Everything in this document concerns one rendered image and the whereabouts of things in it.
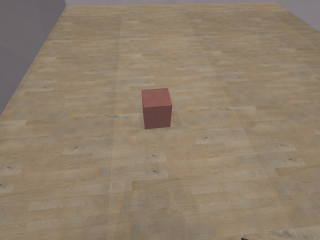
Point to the carton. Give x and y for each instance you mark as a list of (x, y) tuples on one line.
[(157, 108)]

